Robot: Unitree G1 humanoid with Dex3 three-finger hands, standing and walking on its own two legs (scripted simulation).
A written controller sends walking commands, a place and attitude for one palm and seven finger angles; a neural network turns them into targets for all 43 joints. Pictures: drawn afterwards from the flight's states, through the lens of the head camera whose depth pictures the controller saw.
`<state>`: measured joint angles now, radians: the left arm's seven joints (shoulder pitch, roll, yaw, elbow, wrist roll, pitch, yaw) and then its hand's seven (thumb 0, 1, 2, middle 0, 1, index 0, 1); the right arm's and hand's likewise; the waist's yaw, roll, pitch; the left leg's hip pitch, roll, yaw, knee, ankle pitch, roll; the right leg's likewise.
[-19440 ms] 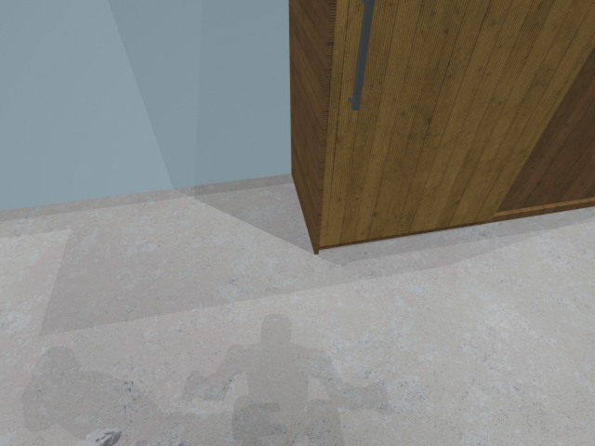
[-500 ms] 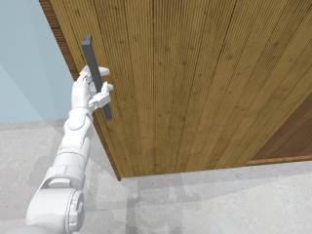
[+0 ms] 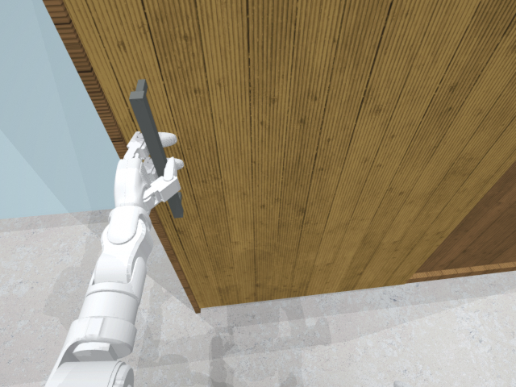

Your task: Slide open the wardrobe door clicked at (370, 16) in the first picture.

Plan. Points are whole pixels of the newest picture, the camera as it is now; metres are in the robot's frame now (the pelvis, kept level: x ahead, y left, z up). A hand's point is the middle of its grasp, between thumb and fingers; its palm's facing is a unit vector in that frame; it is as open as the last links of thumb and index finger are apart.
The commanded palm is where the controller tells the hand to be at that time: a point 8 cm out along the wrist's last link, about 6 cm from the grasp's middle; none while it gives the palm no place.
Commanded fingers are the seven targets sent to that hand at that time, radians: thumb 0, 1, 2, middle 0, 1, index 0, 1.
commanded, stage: tug the door sideways, standing still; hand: left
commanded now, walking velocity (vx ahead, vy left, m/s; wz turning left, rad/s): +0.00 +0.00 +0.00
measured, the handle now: (162, 159) +0.47 +0.15 +0.10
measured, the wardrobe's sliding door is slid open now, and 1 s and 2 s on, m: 0.00 0.00 0.13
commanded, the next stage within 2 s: step sideways, sliding the door along in 0.70 s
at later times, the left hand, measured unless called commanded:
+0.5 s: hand (176, 177) +0.41 +0.12 +0.11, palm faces +0.13 -0.99 -0.01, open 5.5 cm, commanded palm +0.39 +0.12 +0.11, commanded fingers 0.00 0.90 0.90 -0.45 -1.40 -0.45 -1.40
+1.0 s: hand (176, 177) +0.41 +0.12 +0.11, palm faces +0.15 -0.98 -0.10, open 5.7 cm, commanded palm +0.39 +0.14 +0.11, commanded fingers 0.00 0.90 0.90 -0.45 -1.40 -0.45 -1.40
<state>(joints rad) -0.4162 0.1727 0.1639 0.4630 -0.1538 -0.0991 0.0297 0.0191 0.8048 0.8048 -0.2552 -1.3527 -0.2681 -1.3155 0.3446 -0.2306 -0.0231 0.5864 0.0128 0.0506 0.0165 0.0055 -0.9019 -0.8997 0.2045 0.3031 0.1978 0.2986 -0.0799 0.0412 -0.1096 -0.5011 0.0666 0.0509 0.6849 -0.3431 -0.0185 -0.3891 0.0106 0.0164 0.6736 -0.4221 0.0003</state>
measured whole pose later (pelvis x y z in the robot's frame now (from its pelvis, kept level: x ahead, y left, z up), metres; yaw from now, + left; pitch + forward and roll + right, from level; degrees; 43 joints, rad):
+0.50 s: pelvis -0.01 +0.00 -0.01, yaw +6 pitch +10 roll -1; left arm -0.64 0.09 0.03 0.69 -0.11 -0.15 0.14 0.01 0.78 0.84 -0.35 -1.39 -0.34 -1.39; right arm 0.30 -0.21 -0.02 0.65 -0.01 0.02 0.02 0.00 -0.90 -0.90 0.20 0.30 0.20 0.30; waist -0.03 0.05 -0.10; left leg -0.59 0.02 -0.05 0.76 -0.35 -0.02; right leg -0.42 -0.01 -0.04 0.72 -0.46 0.00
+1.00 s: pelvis -0.04 -0.01 -0.01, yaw +3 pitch +4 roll +0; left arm -0.81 0.23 0.04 0.95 -0.17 -0.14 0.14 0.01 0.78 0.81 -0.35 -1.31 -0.30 -1.40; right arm 0.33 -0.23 0.00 0.72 0.04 0.02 -0.09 0.01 -0.90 -0.90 0.20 0.30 0.20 0.30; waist -0.05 0.05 0.01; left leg -0.51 0.04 -0.01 0.75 -0.32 -0.02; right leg -0.40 0.02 -0.01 0.82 -0.48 -0.02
